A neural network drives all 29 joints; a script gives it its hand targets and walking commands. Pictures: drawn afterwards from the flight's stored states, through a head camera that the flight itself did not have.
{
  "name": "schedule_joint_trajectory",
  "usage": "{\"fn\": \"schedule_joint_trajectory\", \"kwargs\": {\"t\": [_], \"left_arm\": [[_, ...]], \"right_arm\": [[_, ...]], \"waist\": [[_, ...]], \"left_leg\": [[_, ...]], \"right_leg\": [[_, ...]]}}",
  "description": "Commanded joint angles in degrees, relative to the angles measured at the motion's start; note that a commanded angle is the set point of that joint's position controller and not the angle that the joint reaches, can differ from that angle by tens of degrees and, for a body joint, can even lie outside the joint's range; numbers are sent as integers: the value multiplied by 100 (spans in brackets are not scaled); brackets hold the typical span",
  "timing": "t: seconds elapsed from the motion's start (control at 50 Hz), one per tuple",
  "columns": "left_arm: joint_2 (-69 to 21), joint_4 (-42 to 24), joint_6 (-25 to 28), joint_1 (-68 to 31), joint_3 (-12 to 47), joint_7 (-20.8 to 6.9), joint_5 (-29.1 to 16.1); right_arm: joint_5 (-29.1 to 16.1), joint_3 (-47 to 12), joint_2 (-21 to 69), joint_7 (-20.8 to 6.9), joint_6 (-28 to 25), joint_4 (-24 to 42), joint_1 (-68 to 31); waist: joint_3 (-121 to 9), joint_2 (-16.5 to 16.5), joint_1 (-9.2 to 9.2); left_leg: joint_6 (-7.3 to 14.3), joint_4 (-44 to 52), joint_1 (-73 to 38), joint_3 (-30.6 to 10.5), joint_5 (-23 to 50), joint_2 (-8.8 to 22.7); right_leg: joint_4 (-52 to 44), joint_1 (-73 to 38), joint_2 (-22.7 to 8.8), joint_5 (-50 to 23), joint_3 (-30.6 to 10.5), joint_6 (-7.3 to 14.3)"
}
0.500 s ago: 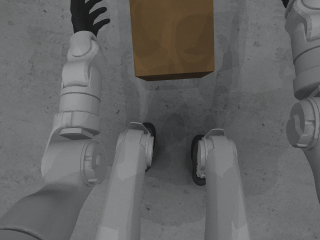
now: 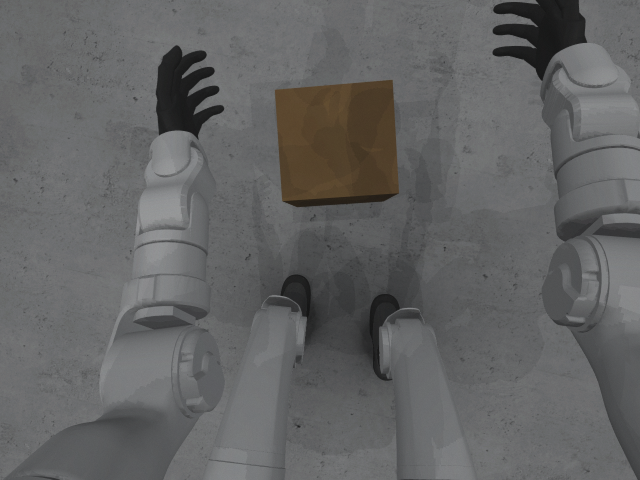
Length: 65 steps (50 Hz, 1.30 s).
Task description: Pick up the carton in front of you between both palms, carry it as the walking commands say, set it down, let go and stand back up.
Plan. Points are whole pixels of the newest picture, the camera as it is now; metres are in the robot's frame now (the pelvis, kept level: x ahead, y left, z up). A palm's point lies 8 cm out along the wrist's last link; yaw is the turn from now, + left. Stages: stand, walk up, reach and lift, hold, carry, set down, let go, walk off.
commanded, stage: let go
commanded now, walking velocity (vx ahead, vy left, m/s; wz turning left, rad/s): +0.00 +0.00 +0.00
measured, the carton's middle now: (337, 153) +0.51 +0.03 -0.51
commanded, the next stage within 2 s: stand in 1.32 s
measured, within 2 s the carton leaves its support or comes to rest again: neither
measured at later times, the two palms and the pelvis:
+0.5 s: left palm (48, 257) +0.32 +0.25 +0.01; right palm (627, 214) +0.38 -0.20 +0.00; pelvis +0.07 +0.02 +0.10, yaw -1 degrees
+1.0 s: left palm (11, 362) +0.26 +0.23 +0.07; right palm out of the picture +0.25 -0.23 +0.07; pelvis +0.09 +0.00 +0.14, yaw +0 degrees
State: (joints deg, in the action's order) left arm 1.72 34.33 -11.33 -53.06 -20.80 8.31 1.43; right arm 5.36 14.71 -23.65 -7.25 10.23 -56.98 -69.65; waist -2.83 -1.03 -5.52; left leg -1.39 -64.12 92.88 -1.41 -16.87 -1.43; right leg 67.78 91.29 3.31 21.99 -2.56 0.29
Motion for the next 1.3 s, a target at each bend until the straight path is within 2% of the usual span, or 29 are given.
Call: {"fn": "schedule_joint_trajectory", "kwargs": {"t": [0.0,0.08,0.1,0.16,0.18,0.2,0.22,0.24,0.26,0.34,0.36,0.38,0.4,0.44,0.46,0.48,0.5,0.52,0.54,0.66,0.7,0.82,0.84,0.88,0.94,1.02,1.04,1.16,1.28], "left_arm": [[504,-620,185,-223,-13,-151,283],[624,-807,331,609,298,-512,419],[615,-706,353,925,389,-608,485],[857,-1019,437,1488,618,-848,464],[878,-765,446,1783,668,-918,449],[997,-904,483,1867,640,-986,442],[950,-1054,536,2045,893,-1057,351],[1087,-936,565,2381,797,-1075,375],[1019,-1115,614,2564,978,-1123,252],[1111,-977,806,3420,1303,-1208,-93],[954,-994,857,3678,1417,-1241,-139],[1151,-1072,908,3971,1269,-1219,-75],[1134,-1134,923,4096,1416,-1208,-149],[1078,-1070,1017,4542,1451,-1166,-179],[1211,-1009,1033,4943,1482,-1173,-209],[1081,-1217,1095,4901,1606,-1202,-338],[1264,-1161,1112,5098,1556,-1190,-285],[1270,-1268,1138,5361,1665,-1195,-321],[1243,-1330,1183,5482,1704,-1197,-354],[1494,-1449,1210,6288,1747,-1167,-366],[1349,-1444,1203,6448,1914,-1215,-405],[1612,-1532,1008,6393,1801,-1242,-297],[1567,-1499,923,6448,1806,-1241,-241],[1517,-1330,798,6616,1820,-1285,-235],[1644,-1558,685,6425,1630,-1243,-101],[1517,-1381,545,6438,1736,-1283,-130],[1723,-1368,505,6542,1557,-1261,10],[1652,-1791,62,6291,1758,-1054,-12],[1641,-1781,-117,6192,1660,-976,-50]], "right_arm": [[146,198,-450,106,-151,906,-683],[317,378,113,399,-228,1276,623],[256,413,88,474,-270,1476,861],[174,234,398,614,-366,2078,1633],[13,141,474,641,-416,2166,1802],[172,319,379,648,-439,2318,2044],[-65,102,607,640,-484,2438,2279],[79,201,405,663,-541,2471,2656],[-10,85,423,646,-585,2776,2669],[-191,-138,527,635,-746,2608,3747],[-229,-185,596,620,-806,2796,4009],[-229,-214,488,624,-838,2670,4316],[-264,-227,588,596,-878,2659,4632],[-353,-351,611,584,-996,2579,5116],[-330,-389,573,589,-1013,2580,5388],[-220,-218,490,599,-1050,2633,5492],[-373,-433,665,579,-1074,2612,5766],[-357,-409,608,588,-1110,2752,6096],[-413,-511,614,595,-1157,2909,6065],[-449,-708,702,576,-1168,3213,7120],[-460,-761,740,586,-1135,3135,7545],[-514,-950,649,436,-911,3525,7901],[-615,-1069,798,437,-839,3564,8037],[-565,-1069,721,416,-697,3711,7996],[-569,-1130,679,357,-573,3791,8041],[-574,-1110,707,371,-477,3866,7914],[-550,-1134,689,347,-435,3769,8049],[-606,-1129,702,495,-567,3641,8027],[-529,-1043,620,539,-487,3409,7974]], "waist": [[-5919,-650,-85],[-5691,-694,170],[-5679,-251,67],[-5534,-383,110],[-4931,-117,-70],[-4918,-369,145],[-4769,30,-40],[-4697,-274,163],[-4627,-114,45],[-3718,-218,158],[-3780,3,268],[-3792,26,37],[-3610,9,251],[-3151,275,185],[-3022,173,125],[-2915,-20,364],[-2715,236,112],[-2578,27,389],[-2413,260,205],[-1477,-77,410],[-1116,101,477],[-233,-132,513],[-47,150,483],[167,-142,491],[307,191,392],[468,-45,547],[511,0,345],[188,-141,563],[435,-10,610]], "left_leg": [[-258,451,-3409,565,2099,-235],[-166,900,-3700,443,2068,-206],[-158,966,-3902,560,1912,-229],[-42,1278,-4723,354,1964,-165],[-44,1340,-4743,408,1957,-176],[-14,1460,-4864,297,1786,-133],[-32,1636,-5275,278,1798,-138],[-22,1635,-5491,217,2066,-87],[-64,1756,-5584,221,1945,-126],[-50,2077,-6337,11,2276,-23],[-68,2101,-6664,13,2465,-11],[-72,2154,-6962,-18,2620,13],[-68,2306,-7312,-136,2577,49],[-104,2360,-7408,-124,3056,38],[-86,2446,-7501,-144,2996,52],[-78,2559,-7539,-190,2993,71],[-70,2647,-7665,-194,2958,49],[-57,2761,-7944,-201,2906,73],[-72,2844,-7854,-162,2925,40],[-44,3508,-8415,-119,2511,1],[-45,3716,-8439,-53,2519,-44],[14,4112,-8594,55,1699,-132],[-5,4109,-8540,80,1547,-150],[51,4174,-8653,87,1173,-148],[-5,4226,-8698,148,1296,-181],[32,4164,-9028,127,1290,-172],[10,4125,-8896,151,1313,-183],[23,3861,-8766,197,1230,-332],[-11,3960,-8701,129,1064,-253]], "right_leg": [[-943,-3738,140,-2654,98,-138],[-1288,-4360,138,-2933,108,-185],[-1498,-4535,82,-2778,23,-152],[-1825,-4570,97,-2405,114,-203],[-2010,-4441,69,-2380,59,-168],[-2088,-4516,83,-2085,151,-193],[-2161,-4503,70,-1917,171,-170],[-2265,-4522,85,-2104,203,-177],[-2347,-4826,39,-1936,183,-162],[-2657,-4738,63,-1868,265,-165],[-2754,-4898,63,-1971,245,-155],[-2819,-4948,37,-1856,216,-161],[-2867,-4906,100,-1687,311,-147],[-3064,-5050,54,-2011,230,-98],[-3159,-5308,48,-1931,203,-97],[-3233,-5378,55,-1990,223,-94],[-3298,-5558,30,-1832,168,-92],[-3411,-5663,56,-1871,204,-102],[-3465,-5951,17,-1936,191,-70],[-4046,-7086,-13,-1962,143,-107],[-4239,-7403,-48,-2184,98,-112],[-4576,-8013,-81,-2009,145,-184],[-4615,-8096,-115,-1799,131,-122],[-4709,-8133,-120,-1603,148,-165],[-4757,-8348,-142,-1655,156,-157],[-4794,-8089,-148,-1658,122,-145],[-4785,-8277,-186,-1537,110,-132],[-4440,-8439,-188,-2451,78,-179],[-4481,-8229,-181,-1949,137,-113]]}}
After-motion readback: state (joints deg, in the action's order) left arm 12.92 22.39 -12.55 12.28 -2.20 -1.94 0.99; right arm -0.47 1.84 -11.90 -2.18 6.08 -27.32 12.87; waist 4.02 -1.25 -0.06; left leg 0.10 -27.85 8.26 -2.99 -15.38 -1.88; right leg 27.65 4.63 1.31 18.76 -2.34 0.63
